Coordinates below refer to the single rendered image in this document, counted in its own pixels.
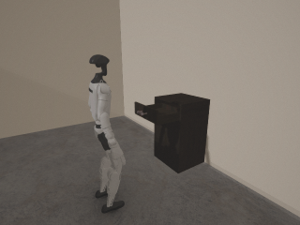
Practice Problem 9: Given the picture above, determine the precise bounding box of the right robot hand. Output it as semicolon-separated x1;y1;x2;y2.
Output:
111;146;126;170

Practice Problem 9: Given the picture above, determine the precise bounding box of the robot right forearm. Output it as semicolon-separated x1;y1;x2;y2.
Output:
100;112;118;148

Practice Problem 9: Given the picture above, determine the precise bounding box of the robot left foot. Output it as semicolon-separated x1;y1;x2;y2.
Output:
95;188;108;199

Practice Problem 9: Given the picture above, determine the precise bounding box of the drawer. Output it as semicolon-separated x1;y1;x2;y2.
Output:
134;101;180;126

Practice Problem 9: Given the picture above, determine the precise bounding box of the handle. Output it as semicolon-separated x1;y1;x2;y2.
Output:
137;111;147;115

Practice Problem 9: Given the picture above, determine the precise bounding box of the robot right upper arm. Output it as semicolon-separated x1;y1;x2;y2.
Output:
97;83;111;121

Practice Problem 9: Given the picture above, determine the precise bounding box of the robot right shin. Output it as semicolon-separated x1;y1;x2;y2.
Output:
107;172;122;207

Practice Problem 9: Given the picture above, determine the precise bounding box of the cabinet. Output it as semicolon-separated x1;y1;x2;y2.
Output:
154;93;210;173

